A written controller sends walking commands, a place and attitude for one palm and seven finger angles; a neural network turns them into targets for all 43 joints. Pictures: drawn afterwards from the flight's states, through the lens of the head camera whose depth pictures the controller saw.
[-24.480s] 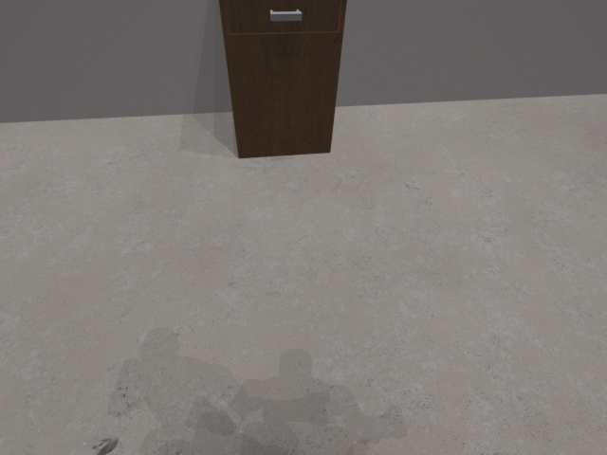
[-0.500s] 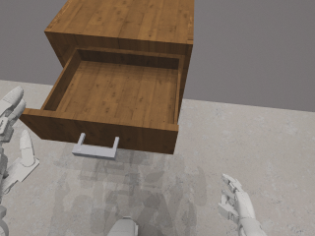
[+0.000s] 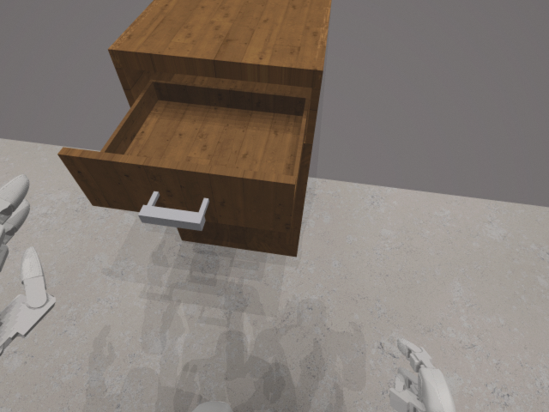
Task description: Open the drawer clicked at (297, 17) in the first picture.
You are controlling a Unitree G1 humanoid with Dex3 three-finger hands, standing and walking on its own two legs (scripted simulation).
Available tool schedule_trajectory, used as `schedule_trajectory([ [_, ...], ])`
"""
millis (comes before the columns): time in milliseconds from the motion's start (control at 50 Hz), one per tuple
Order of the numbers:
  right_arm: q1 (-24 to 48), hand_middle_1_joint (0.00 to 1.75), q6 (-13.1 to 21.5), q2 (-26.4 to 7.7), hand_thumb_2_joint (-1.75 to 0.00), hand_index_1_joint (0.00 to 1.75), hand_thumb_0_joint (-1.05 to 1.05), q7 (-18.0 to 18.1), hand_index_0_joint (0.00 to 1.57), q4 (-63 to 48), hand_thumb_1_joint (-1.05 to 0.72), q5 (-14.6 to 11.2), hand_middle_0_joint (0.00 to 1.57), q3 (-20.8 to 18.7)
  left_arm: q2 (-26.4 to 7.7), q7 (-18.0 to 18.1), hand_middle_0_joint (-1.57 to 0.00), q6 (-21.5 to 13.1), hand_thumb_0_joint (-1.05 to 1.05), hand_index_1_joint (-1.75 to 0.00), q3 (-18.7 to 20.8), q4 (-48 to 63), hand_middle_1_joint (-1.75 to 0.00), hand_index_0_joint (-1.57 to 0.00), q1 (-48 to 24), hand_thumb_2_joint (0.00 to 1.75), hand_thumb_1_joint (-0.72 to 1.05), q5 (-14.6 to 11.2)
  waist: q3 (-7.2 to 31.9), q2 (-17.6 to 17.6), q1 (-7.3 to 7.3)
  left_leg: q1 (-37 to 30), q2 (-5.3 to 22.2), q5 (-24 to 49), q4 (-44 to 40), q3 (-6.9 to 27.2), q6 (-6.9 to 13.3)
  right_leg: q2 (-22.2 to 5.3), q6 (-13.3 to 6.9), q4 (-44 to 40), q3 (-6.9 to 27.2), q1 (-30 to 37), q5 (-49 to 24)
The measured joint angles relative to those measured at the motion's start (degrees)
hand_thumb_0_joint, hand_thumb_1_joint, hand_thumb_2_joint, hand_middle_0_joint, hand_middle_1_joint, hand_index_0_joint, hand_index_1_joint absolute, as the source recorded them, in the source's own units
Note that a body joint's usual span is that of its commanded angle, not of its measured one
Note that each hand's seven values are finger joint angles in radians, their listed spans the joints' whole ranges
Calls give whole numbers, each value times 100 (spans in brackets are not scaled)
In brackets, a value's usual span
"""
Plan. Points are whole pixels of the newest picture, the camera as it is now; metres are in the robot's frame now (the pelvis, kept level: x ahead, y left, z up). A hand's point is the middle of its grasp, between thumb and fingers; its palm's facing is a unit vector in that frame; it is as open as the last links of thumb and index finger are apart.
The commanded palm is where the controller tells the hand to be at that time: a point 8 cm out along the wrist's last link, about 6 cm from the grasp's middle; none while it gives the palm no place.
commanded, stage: stop stepping back and stand still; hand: left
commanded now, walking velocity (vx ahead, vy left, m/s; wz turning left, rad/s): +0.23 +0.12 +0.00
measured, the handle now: (176, 208) +0.47 +0.23 -0.05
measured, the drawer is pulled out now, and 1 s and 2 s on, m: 0.30 0.30 0.30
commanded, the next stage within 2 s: let the arm hang, fingers relaxed in 0.56 s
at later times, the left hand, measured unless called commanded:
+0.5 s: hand (25, 359) +0.14 +0.23 +0.16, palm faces +0.40 -0.81 -0.43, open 7.4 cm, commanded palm +0.08 +0.28 +0.18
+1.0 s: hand out of the picture -0.02 +0.17 -0.17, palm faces +0.12 -0.97 -0.19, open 6.9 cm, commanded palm none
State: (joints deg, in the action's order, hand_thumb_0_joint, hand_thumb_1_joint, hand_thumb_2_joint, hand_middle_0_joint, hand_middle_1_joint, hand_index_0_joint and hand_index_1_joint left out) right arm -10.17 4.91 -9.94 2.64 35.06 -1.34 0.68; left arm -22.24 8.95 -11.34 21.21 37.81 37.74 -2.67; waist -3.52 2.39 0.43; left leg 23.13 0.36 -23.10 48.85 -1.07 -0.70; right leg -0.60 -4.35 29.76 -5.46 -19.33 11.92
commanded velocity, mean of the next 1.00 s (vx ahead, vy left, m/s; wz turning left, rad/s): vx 0.06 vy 0.02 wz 0.00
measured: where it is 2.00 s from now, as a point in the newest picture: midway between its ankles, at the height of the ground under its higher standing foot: outside the picture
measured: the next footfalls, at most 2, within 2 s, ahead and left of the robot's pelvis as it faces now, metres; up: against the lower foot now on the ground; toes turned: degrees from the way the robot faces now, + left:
left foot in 0.14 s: -0.01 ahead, +0.11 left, +0.00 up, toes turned +7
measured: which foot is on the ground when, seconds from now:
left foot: up 0.00-0.12, down 0.14-1.00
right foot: down 0.00-1.00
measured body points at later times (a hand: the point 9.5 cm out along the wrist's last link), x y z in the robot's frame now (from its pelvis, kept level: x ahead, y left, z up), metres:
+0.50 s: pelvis -0.04 -0.01 +0.00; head -0.04 -0.01 +0.45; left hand +0.12 +0.27 +0.19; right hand +0.12 -0.25 -0.09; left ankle -0.06 +0.11 -0.72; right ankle +0.04 -0.07 -0.74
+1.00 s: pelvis -0.04 -0.01 +0.00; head -0.02 +0.01 +0.45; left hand -0.03 +0.22 -0.16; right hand +0.00 -0.24 -0.15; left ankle -0.05 +0.11 -0.74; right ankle +0.01 -0.09 -0.74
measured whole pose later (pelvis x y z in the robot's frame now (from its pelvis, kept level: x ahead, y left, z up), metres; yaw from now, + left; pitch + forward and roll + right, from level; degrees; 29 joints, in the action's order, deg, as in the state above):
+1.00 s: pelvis -0.04 -0.01 +0.00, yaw +4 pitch -1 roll +0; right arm -16.1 -1.3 -8.9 1.1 54.9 0.9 0.5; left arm -9.8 2.0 2.7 2.5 -52.9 16.6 0.7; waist -4.3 2.1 -0.3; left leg 12.7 1.4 -15.0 28.6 -2.8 0.0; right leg 2.2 -3.6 26.8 -3.9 -15.6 10.5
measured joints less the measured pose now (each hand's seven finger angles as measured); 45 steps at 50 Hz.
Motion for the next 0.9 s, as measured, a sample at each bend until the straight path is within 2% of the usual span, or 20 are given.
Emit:
schedule_trajectory([
  [60, -169, 30, -59, -19, -90, 30, 2, 65, 20, 72, -91, 56, 20, 44, 81, 45, -22, 60, 1, -30, -56, -314, -30, -21, -57, 90, 89, 71, 285, 120, -67, -344, -131, -97, -377, -247, 101, -90, 18, -344, 60, 30, -255],
  [140, -407, 30, 100, -249, -90, 30, 2, 112, 20, -59, -90, 128, 20, -2, 142, 75, -21, 119, 1, -30, -206, -402, -30, -21, -37, 90, 89, 168, 517, -58, -192, -1254, -23, -13, -2324, -344, 357, 30, 76, -412, -82, -97, -277],
  [160, -410, 30, 149, -287, -90, 30, 2, 123, 20, -84, -90, 141, 20, -55, 103, 69, -21, 101, 1, -30, -226, -376, -30, -21, -71, 90, 89, 174, 460, -86, -232, -1299, 12, 489, -2556, -308, 340, 51, 118, -271, -114, -162, -217],
  [200, -393, 30, 157, -290, -90, 30, 2, 112, 20, -66, -91, 111, 20, -124, -9, 34, -21, 74, 1, -30, -220, -375, -30, -21, -115, 90, 89, 182, 320, 19, -224, -1292, -28, 844, -2386, -321, 172, 27, 255, 87, 4, -209, 142],
  [240, -442, 29, 151, -291, -90, 30, 2, 107, 20, -65, -91, 87, 20, -149, -78, 24, -21, 87, 1, -30, -173, -376, -30, -21, -16, 90, 89, 205, 360, 16, -237, -1299, -33, 745, -2248, -319, 106, 25, 344, 337, 45, -233, 596],
  [280, -480, 29, 168, -292, -90, 30, 2, 121, 20, -59, -91, 80, 20, -156, -138, 27, -22, 56, 2, -30, -93, -405, -30, -21, 27, 90, 89, 209, 374, -51, -255, -1281, -7, 615, -2067, -271, 76, 47, 354, 367, 18, -178, 545],
  [360, -439, 29, 108, -295, -90, 30, 2, 110, 20, 57, -91, 59, 20, -173, -107, -12, -22, -58, 1, -30, -3, -622, -30, -21, -171, 90, 89, 184, 377, -169, -163, -957, -3, -29, -1296, -140, 227, 154, -13, 187, 3, -128, -95],
  [420, -330, 29, 16, -277, -90, 30, 2, 74, 20, 192, -91, 87, 20, -179, 103, -41, -21, -113, 1, -30, -69, -776, -30, -21, -378, 90, 89, 177, 375, -131, -100, -589, -100, -169, -541, -146, 264, 130, -87, -45, 29, -114, -351],
  [460, -335, 29, -25, -227, -90, 30, 2, 77, 20, 180, -91, 105, 20, -137, 208, -38, -21, -88, 1, -30, -137, -791, -30, -21, -374, 90, 89, 185, 424, -39, -100, -617, -130, -174, -768, -284, 296, 93, -73, -229, 63, -93, -425],
  [520, -410, 29, 37, -213, -90, 30, 2, 104, 20, 10, -91, 166, 20, -54, 275, -4, -21, -52, 1, -30, -263, -628, -30, -21, -215, 90, 89, 224, 457, -33, -152, -1009, -91, -140, -1942, -362, 399, 139, -13, -316, 30, -112, -317],
  [540, -419, 29, 77, -211, -90, 30, 2, 115, 20, -57, -91, 194, 20, -51, 252, 7, -21, -52, 1, -30, -292, -545, -30, -21, -183, 90, 89, 234, 413, -47, -169, -1068, -64, 247, -2197, -345, 384, 165, 42, -212, 25, -157, -156],
  [580, -419, 29, 136, -174, -90, 30, 2, 108, 20, -136, -91, 196, 20, -54, 119, 16, -21, -55, 2, -30, -287, -403, -30, -21, -152, 90, 89, 245, 289, -11, -174, -1081, -58, 969, -2214, -358, 275, 176, 262, 233, 118, -265, 355],
  [620, -445, 29, 170, -97, -90, 30, 2, 88, 20, -123, -91, 148, 20, -44, -21, 8, -21, -70, 2, -30, -216, -382, -30, -21, -106, 90, 89, 245, 293, 42, -193, -1119, -110, 924, -2162, -349, 186, 128, 400, 737, 229, -305, 719],
  [660, -477, 29, 204, -42, -90, 30, 2, 85, 20, -91, -91, 105, 20, -8, -131, 8, -22, -53, 1, -30, -123, -413, -30, -21, -105, 90, 89, 226, 327, 41, -201, -1123, -140, 804, -2101, -297, 138, 61, 453, 596, 264, -84, 634],
  [680, -472, 29, 304, -62, -90, 30, 2, -7, 20, 26, -91, 122, 20, -45, -182, -77, -21, -96, 1, -30, -180, -696, -30, -21, -287, 90, 89, 320, 385, 2, -179, -993, -164, 732, -1950, -255, 124, -5, 415, 445, 266, -6, 95],
  [700, -405, 29, 307, -126, -90, 30, 2, -110, 20, 217, -91, 118, 20, -105, -154, -232, -21, -30, 1, -30, -373, -1252, -30, -21, -629, 90, 89, 400, 435, -121, -115, -841, -147, 644, -1746, -205, 112, 3, 307, 436, 219, -36, -12],
  [740, -248, 29, 65, -256, -90, 30, 1, -238, 20, 609, -91, 105, 20, -170, 91, -497, -21, 387, 0, -30, -850, -2760, -30, -20, -1355, 90, 89, 449, 547, -386, -69, -650, -107, 568, -1480, -95, 95, 31, 139, 545, 104, -105, 238],
  [780, -157, 29, -215, -309, -90, 30, 1, -298, 20, 893, -91, 151, 20, -166, 411, -614, -20, 862, 0, -30, -1203, -4369, -30, -20, -1941, 90, 90, 475, 569, -517, -88, -576, -76, 463, -1294, -11, 108, 49, 92, 627, 5, -100, 403],
  [840, -117, 29, -492, -210, -90, 30, 1, -320, 20, 1173, -91, 219, 20, -132, 784, -674, -20, 1346, 0, -30, -1566, -6397, -30, -19, -2345, 90, 91, 478, 385, -391, -150, -685, -50, 407, -1243, -29, 89, 71, 89, 670, 18, -4, 431],
  [900, -212, 29, -564, -72, -90, 30, 1, -280, 20, 1407, -91, 253, 20, -69, 1130, -761, -20, 1571, 1, -30, -1913, -7877, -30, -19, -2309, 90, 91, 415, 191, -198, -214, -879, -6, 521, -1510, -156, 109, 134, 112, 449, 143, 118, 284],
])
